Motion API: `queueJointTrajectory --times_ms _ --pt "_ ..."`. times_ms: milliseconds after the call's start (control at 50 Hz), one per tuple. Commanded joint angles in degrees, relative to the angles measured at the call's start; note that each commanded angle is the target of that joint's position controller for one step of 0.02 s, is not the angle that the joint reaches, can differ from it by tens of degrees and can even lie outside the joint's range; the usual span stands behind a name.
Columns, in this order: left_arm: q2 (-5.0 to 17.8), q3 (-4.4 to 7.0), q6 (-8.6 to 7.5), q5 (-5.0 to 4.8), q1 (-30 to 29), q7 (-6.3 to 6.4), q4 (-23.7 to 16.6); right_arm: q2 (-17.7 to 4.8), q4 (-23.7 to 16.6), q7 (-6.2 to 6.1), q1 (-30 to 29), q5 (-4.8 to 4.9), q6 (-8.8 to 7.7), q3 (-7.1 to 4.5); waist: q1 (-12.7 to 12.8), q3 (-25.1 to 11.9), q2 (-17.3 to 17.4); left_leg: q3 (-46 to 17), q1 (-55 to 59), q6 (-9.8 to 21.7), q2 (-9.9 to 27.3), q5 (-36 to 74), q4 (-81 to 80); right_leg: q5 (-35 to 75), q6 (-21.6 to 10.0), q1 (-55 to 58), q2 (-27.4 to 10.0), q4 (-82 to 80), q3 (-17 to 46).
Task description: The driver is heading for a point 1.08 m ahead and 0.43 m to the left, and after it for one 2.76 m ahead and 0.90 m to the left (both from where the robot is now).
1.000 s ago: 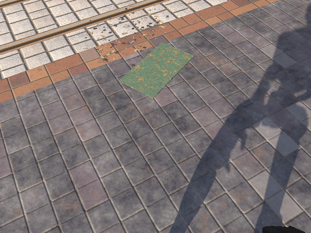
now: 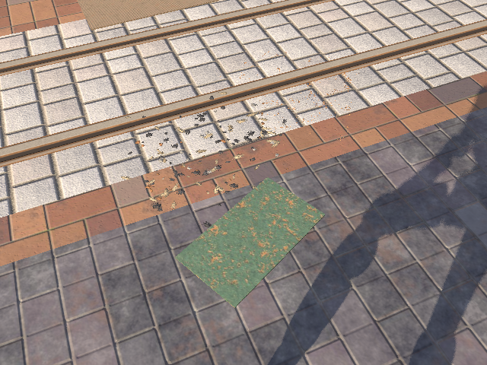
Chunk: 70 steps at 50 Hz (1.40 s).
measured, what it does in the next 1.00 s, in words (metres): walks ahead, turning left: left foot, then right foot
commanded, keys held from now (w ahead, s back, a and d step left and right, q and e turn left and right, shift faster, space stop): w+q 1.00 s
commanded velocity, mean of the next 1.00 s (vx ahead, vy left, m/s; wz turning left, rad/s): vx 0.50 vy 0.00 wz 0.57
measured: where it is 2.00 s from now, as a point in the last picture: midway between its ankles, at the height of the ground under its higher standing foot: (158, 280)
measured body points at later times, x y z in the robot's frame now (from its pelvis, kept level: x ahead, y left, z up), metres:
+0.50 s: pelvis +0.28 +0.07 +0.00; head +0.31 +0.10 +0.45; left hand +0.40 +0.38 -0.09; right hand +0.42 -0.18 -0.11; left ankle +0.25 +0.13 -0.74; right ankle +0.48 -0.09 -0.68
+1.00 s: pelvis +0.55 +0.11 +0.00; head +0.58 +0.13 +0.45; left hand +0.43 +0.38 -0.12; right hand +0.85 -0.01 -0.09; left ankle +0.56 +0.32 -0.67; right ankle +0.58 +0.01 -0.74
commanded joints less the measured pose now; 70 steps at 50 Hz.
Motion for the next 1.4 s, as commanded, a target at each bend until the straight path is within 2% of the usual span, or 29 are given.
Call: queueJointTrajectory --times_ms 20,140,200,220,240,260,280,300,340,420,580,640,680,700,720,740,760,780,820,960,1100,1180,1200,1220,1240,1260,1280,1320,1400 --pt "9.20 1.86 -0.36 -0.57 -1.45 1.00 -3.28 -0.62 -5.11 1.19 -5.75 -0.34 -0.59 0.45 0.43 4.66 -3.96 3.16 0.60 0.33 0.12 4.68 -7.11 17.55 -6.47 -2.98 -16.58 -6.57 2.93" --pt "11.83 2.95 2.36 -1.73 -0.10 1.45 -3.18 -2.44 -10.03 3.36 -9.19 0.13 -0.34 -0.16 -1.04 3.07 -6.00 9.43 3.47 4.31 -4.23 -7.10 -12.02 42.94 -4.44 8.29 -19.64 4.69 -1.02" --pt "13.19 3.09 3.37 -2.02 -2.67 1.86 -4.68 -9.56 -6.59 2.58 9.12 0.55 0.07 -4.12 -11.69 -7.74 -6.01 10.50 31.49 9.37 -10.59 -7.76 -16.86 51.39 -0.77 0.03 -16.06 32.48 -3.13" --pt "9.11 1.76 2.63 -0.17 -0.93 1.58 -6.30 -15.14 -5.22 1.13 14.93 0.44 0.63 -5.62 -11.36 -12.53 5.11 -7.48 48.03 13.07 0.71 -5.74 -17.30 17.02 1.76 -16.65 -11.73 51.41 -2.77" --pt "3.10 -0.24 0.27 -0.61 2.70 0.48 -9.33 -17.87 -7.12 1.41 12.50 0.05 -0.19 -5.53 -5.62 -20.34 13.51 -42.37 63.38 25.37 12.88 -16.74 -27.86 -21.94 4.16 -38.00 1.00 68.97 8.81" --pt "8.66 0.88 -2.05 -2.93 -5.16 -0.40 -10.53 -12.61 -7.27 1.68 13.77 -0.47 -0.68 -4.02 -9.72 -19.15 4.95 -40.92 63.20 21.98 12.17 -17.36 -32.53 -19.50 2.39 -44.68 -1.98 70.76 17.53" --pt "9.28 1.03 -3.02 -4.11 -8.48 -0.72 -11.87 -10.05 -7.24 1.57 11.36 -0.54 -1.30 -3.38 -8.82 -11.77 2.95 -31.87 56.76 19.48 10.40 -13.53 -32.34 -14.31 0.88 -47.15 -4.46 67.54 16.84" --pt "8.78 1.05 -3.19 -3.08 -8.39 -0.24 -11.13 -8.36 -8.11 1.63 6.95 -0.25 -1.73 -2.84 -5.68 -7.09 -3.20 -24.81 47.40 17.34 7.67 -7.30 -32.40 -9.94 0.81 -43.93 -7.23 62.06 16.67" --pt "9.68 1.99 -1.82 -1.18 -6.83 0.11 -10.61 -5.94 -9.83 1.22 2.10 -0.85 -1.88 -1.94 -2.04 -4.34 -2.37 -17.81 35.81 15.82 4.32 1.16 -34.25 -6.25 1.97 -35.92 -9.75 55.19 16.77" --pt "7.16 1.63 0.16 -0.03 -10.07 0.46 -12.87 -8.87 -9.70 -0.26 4.43 -0.42 -2.04 -2.62 -1.78 -1.95 -1.39 -12.13 28.86 15.61 1.69 8.13 -36.44 0.57 5.60 -35.10 -8.81 43.47 14.58" --pt "6.64 0.84 -0.92 -1.39 -23.27 -1.05 -18.11 -9.06 -8.26 -1.29 10.66 0.31 -0.69 -2.71 -7.01 -0.25 3.03 -13.42 29.58 10.46 -0.39 -3.07 -32.09 17.64 5.22 -29.43 -3.02 17.51 14.75" --pt "8.86 1.56 -1.89 -1.56 -21.83 -1.73 -18.47 -8.99 -8.43 -1.79 10.68 0.15 -0.15 -2.77 -5.53 -0.76 4.54 -18.67 34.46 9.60 1.76 -2.88 -26.91 11.24 3.37 -27.21 -2.61 14.57 15.88" --pt "10.72 2.66 -2.53 -1.25 -13.69 -1.46 -16.54 -7.83 -9.42 -1.79 8.83 -0.03 0.08 -2.35 -1.02 -4.00 5.48 -18.65 33.74 7.61 -0.75 2.75 -19.96 10.11 0.77 -15.99 -2.27 11.39 14.42" --pt "13.22 3.49 -2.76 -0.18 -5.64 -1.08 -15.58 -5.06 -10.61 -1.44 7.88 -0.59 -0.15 -1.24 2.82 -11.13 2.54 -15.31 28.16 5.61 -3.89 0.43 -7.27 9.41 -2.67 -1.81 -8.95 13.37 19.93" --pt "17.91 4.80 -2.15 0.80 2.56 -0.73 -14.27 -1.71 -11.79 -1.51 14.60 0.43 -0.62 -0.27 2.03 -20.46 -11.77 -7.29 8.72 0.93 -12.09 -17.36 12.77 0.20 -11.17 20.56 -22.33 11.68 41.81" --pt "15.07 4.15 -1.57 -0.61 3.24 -1.25 -13.55 -4.55 -12.08 -1.48 16.75 0.99 -0.88 -0.17 1.23 -21.06 -19.96 -6.75 -2.10 0.18 -10.38 -34.94 22.77 -12.13 -13.33 23.06 -27.44 5.98 57.41" --pt "10.32 2.86 -1.11 -1.22 0.12 -1.07 -14.65 -9.36 -11.65 -1.40 12.80 1.20 -0.57 -1.40 2.11 -12.50 -12.63 -7.22 -5.72 -0.16 -6.98 -30.35 27.16 -17.93 -10.86 15.88 -25.47 4.60 50.58" --pt "8.73 2.26 -0.45 -0.99 -2.99 -0.87 -15.22 -9.94 -12.45 -1.40 8.51 0.59 -0.16 -1.60 1.84 -6.70 -7.95 -4.57 -4.94 -0.39 -4.83 -25.81 27.08 -13.43 -8.69 7.73 -23.03 3.79 41.84" --pt "6.68 1.39 -0.14 -0.28 -6.80 -0.80 -14.71 -8.21 -13.39 -1.04 6.02 -0.15 0.25 -1.89 -0.90 -0.84 -7.28 -3.82 -0.89 -0.24 -1.35 -20.50 21.99 -3.02 -7.20 -4.02 -18.51 0.53 30.85" --pt "10.05 2.68 -0.93 -0.57 -5.76 -0.67 -12.13 -4.28 -15.95 -0.26 2.71 0.11 1.22 -0.98 -1.48 0.18 -6.15 -1.77 -1.95 -1.83 0.91 -7.99 9.15 13.31 -8.69 -5.07 -17.38 -4.33 14.39" --pt "13.05 3.32 1.00 -1.72 -1.32 -0.20 -9.98 -2.79 -19.74 2.27 -8.94 0.27 0.45 0.02 2.71 3.72 -5.50 4.79 1.00 -0.10 -1.10 -0.66 -9.26 17.11 -5.95 1.24 -17.77 -2.97 4.73" --pt "15.89 4.10 2.97 -2.94 -3.08 0.77 -10.55 -6.96 -19.68 2.98 -2.08 -0.76 0.57 -2.22 -3.11 -1.45 -8.46 10.30 14.08 3.66 -8.09 -8.74 -14.28 51.87 -2.78 4.26 -17.15 14.68 0.76" --pt "15.18 3.80 3.18 -3.31 -3.96 1.01 -11.06 -9.77 -17.32 2.55 6.86 -0.73 0.60 -3.88 -8.00 -6.14 -7.30 10.38 26.55 5.65 -10.43 -2.47 -19.08 50.76 -0.80 0.21 -15.07 25.93 -0.63" --pt "12.57 2.73 2.74 -1.91 -2.27 0.87 -11.86 -13.75 -16.13 1.21 13.16 -0.89 1.08 -5.25 -10.67 -10.95 -1.04 1.23 43.27 8.83 -4.52 13.52 -19.88 30.41 2.63 -13.40 -12.13 42.39 -0.64" --pt "4.93 0.09 1.62 1.16 4.42 -0.21 -14.33 -19.71 -18.00 0.31 9.37 -2.01 0.93 -5.06 -2.47 -18.24 14.25 -25.59 62.10 20.21 13.47 38.01 -15.87 -27.66 6.30 -36.41 -2.37 64.24 3.74" --pt "10.61 0.55 0.67 -0.72 2.61 -0.86 -13.07 -15.98 -20.13 0.71 11.19 -2.15 0.72 -4.02 -7.77 -30.76 6.35 -33.45 62.41 23.97 17.31 33.63 -20.64 -28.24 5.81 -36.54 -2.39 70.69 15.98" --pt "12.53 1.22 0.86 -2.89 -3.59 -0.91 -14.30 -12.54 -19.29 1.10 8.62 -2.03 0.47 -2.88 -8.14 -23.32 2.68 -23.74 57.02 20.97 14.14 33.43 -21.65 -22.74 5.13 -39.52 -5.21 69.40 16.17" --pt "11.24 0.91 1.82 -1.40 -5.49 0.26 -13.80 -8.55 -18.35 0.93 2.87 -0.51 0.38 -1.61 -4.45 -11.28 -1.47 -14.39 40.90 15.63 8.52 25.47 -24.62 -15.42 5.21 -38.51 -8.80 60.13 14.57" --pt "8.93 0.71 4.80 -1.09 0.58 1.08 -11.53 -7.13 -17.07 0.65 -2.65 -2.43 -0.51 -0.71 1.11 -9.81 1.22 -5.15 24.85 14.85 5.55 28.30 -29.85 -8.37 6.63 -25.28 -8.69 51.48 13.79"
